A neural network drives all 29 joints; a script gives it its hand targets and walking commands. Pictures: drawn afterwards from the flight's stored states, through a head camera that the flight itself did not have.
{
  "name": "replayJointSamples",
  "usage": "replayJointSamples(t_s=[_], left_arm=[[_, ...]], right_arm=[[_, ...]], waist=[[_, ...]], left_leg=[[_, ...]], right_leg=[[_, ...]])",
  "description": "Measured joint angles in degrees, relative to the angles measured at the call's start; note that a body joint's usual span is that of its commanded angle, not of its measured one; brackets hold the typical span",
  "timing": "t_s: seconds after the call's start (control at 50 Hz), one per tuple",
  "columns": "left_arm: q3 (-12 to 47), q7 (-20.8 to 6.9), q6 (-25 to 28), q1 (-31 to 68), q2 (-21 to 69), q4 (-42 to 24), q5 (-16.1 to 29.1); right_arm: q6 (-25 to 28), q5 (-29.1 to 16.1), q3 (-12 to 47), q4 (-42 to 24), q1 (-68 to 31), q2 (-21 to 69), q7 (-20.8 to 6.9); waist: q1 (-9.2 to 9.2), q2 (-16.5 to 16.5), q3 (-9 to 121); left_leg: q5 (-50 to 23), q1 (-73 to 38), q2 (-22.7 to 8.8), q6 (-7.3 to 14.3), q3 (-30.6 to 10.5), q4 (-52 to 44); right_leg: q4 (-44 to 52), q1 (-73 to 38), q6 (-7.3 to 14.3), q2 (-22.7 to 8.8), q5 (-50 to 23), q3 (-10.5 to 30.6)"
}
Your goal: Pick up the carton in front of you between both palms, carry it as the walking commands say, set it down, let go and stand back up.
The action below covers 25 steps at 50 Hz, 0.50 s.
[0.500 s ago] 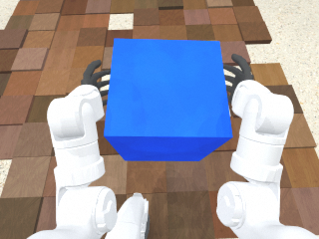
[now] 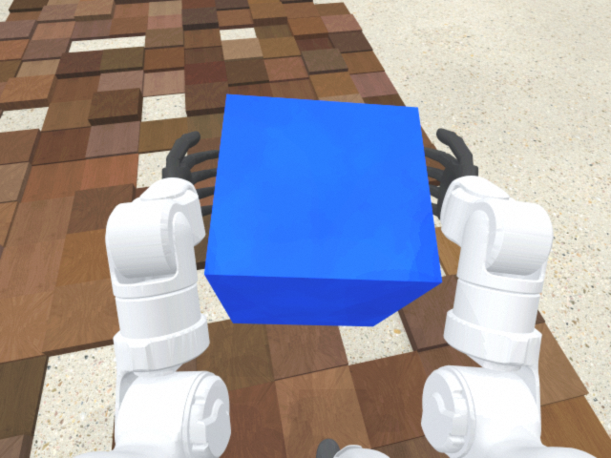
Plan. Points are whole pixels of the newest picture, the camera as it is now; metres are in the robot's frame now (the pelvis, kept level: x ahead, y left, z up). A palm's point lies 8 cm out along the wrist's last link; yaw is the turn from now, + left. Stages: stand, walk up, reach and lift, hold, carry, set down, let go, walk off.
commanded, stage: carry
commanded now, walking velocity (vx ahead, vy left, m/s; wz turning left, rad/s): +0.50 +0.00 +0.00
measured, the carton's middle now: (312, 230) +0.38 -0.02 +0.08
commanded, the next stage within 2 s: none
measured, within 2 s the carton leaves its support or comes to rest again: neither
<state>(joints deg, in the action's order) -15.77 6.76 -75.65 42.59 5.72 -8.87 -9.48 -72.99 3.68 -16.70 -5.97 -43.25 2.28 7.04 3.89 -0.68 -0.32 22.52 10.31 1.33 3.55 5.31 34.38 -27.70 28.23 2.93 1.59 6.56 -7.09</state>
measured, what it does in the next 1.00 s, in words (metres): walks ahead: left foot, then right foot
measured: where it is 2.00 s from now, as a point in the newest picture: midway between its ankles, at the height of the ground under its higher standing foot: (268, 191)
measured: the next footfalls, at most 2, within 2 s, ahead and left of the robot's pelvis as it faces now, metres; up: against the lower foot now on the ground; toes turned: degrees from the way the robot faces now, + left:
left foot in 0.40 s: +0.42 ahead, +0.10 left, +0.01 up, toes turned +7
right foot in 0.86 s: +0.72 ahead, -0.06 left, +0.02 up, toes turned -5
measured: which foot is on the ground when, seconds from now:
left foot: down 0.00-0.00, up 0.02-0.38, down 0.40-0.86, up 0.88-1.00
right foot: down 0.00-0.42, up 0.44-0.84, down 0.86-1.00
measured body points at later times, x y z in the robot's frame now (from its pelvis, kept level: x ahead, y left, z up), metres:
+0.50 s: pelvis +0.31 +0.04 +0.00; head +0.33 +0.05 +0.45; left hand +0.69 +0.18 +0.15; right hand +0.68 -0.12 +0.16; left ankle +0.38 +0.09 -0.72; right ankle +0.17 -0.08 -0.63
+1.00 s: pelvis +0.63 +0.02 +0.02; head +0.71 +0.03 +0.46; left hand +1.01 +0.19 +0.11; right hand +1.03 -0.11 +0.10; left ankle +0.51 +0.13 -0.61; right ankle +0.69 -0.05 -0.71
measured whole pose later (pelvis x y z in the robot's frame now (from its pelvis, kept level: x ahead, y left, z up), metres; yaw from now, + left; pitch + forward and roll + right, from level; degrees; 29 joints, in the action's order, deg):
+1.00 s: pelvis +0.63 +0.02 +0.02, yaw +2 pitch +5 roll -1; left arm -11.9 10.5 -68.5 40.6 4.5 4.7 -6.6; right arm -71.7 4.3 -14.4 6.9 -42.4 -0.4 8.8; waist -2.5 -1.3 -4.3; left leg 22.7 26.6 0.2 1.3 -0.3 69.6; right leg -29.5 25.3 8.7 1.0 -2.4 -9.8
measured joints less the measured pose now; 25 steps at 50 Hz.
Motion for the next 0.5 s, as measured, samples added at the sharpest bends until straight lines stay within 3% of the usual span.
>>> replayJointSamples(t_s=[0.06,0.1,0.16,0.28,0.34,0.38,0.42,0.46,0.5], left_arm=[[1.12,-0.23,0.51,-2.24,0.36,2.47,-0.49],[1.61,-0.09,-0.21,-5.41,0.49,2.12,0.13],[1.58,0.09,-1.12,-9.72,0.43,-0.92,1.78],[2.31,0.24,0.45,-12.02,-0.07,-4.31,4.36],[3.50,0.41,0.97,-9.99,-1.14,-2.96,5.23],[4.06,0.55,0.90,-7.87,-2.55,-0.92,5.88],[4.49,0.62,0.52,-5.05,-4.83,2.26,6.60],[4.58,0.66,0.52,-1.84,-6.64,6.91,7.09],[4.43,0.74,0.02,0.49,-7.11,11.41,6.56]], right_arm=[[-0.56,0.48,0.67,1.91,1.90,-0.49,-1.67],[-1.61,1.95,1.35,1.51,4.45,0.89,-1.72],[-2.60,3.86,2.48,-1.43,8.02,3.40,-1.82],[-1.67,5.92,4.00,-8.15,12.39,5.56,-1.95],[-1.80,5.57,4.43,-9.26,12.16,4.50,-1.18],[-2.24,4.66,4.62,-7.84,10.33,3.17,-0.58],[-2.39,3.72,4.94,-4.09,7.14,1.92,0.34],[-2.17,2.75,5.13,0.98,3.81,0.46,1.07],[-2.27,1.62,4.84,6.30,1.34,-0.97,1.33]], waist=[[-3.45,-1.09,1.80],[-5.30,0.09,2.47],[-7.31,1.59,2.32],[-9.43,1.47,2.26],[-9.31,1.03,2.64],[-8.23,0.55,2.74],[-5.76,0.93,2.57],[-3.31,1.95,2.06],[-1.67,1.71,1.95]], left_leg=[[3.90,8.09,0.17,-1.51,-3.79,23.45],[1.94,13.28,0.34,-1.88,-4.06,30.32],[-1.32,18.94,-0.83,-2.64,-3.30,26.85],[-7.80,24.65,-2.76,-3.10,-1.97,8.41],[-13.72,24.13,-2.43,-1.75,-0.14,0.84],[-17.11,21.20,-1.74,-0.49,1.33,-4.22],[-17.59,17.77,-1.09,0.07,3.17,-5.40],[-13.92,17.70,-0.49,2.02,3.95,-0.87],[-11.09,16.13,-0.22,3.00,3.91,-0.24]], right_leg=[[-2.84,-2.44,1.91,1.23,7.44,-0.74],[-0.36,-5.81,1.38,0.89,8.49,-0.25],[4.92,-11.41,1.44,0.12,8.97,0.50],[9.39,-19.77,0.33,-0.82,12.88,1.56],[8.12,-23.17,-0.81,-1.01,17.04,1.79],[3.54,-24.32,-1.43,-1.15,19.87,1.40],[-8.94,-22.09,-1.61,-2.34,22.05,0.93],[-27.50,-15.00,-0.97,-1.85,22.32,4.80],[-39.88,-7.65,-0.02,-1.05,19.48,6.65]])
